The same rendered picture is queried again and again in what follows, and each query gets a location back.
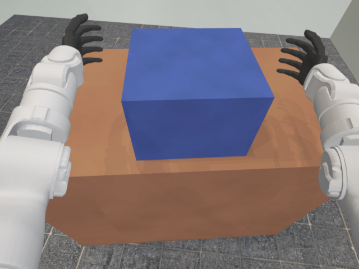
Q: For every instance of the left robot hand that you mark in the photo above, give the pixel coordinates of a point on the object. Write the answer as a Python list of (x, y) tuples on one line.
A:
[(72, 37)]

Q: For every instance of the left robot forearm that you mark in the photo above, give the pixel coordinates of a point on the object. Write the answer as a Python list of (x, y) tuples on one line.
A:
[(48, 99)]

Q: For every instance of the robot left upper arm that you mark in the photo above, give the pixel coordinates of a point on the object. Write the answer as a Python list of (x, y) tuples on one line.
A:
[(32, 171)]

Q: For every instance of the carton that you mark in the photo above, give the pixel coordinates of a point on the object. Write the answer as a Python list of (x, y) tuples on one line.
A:
[(193, 93)]

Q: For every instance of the robot right upper arm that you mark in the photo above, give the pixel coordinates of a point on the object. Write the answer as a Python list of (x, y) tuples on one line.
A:
[(339, 178)]

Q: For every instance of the pedestal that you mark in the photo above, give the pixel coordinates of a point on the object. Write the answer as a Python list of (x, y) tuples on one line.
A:
[(113, 199)]

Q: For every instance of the right robot forearm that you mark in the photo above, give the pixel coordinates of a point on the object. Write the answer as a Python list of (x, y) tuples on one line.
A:
[(336, 104)]

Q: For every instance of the right robot hand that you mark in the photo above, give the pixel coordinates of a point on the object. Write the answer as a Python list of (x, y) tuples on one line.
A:
[(315, 55)]

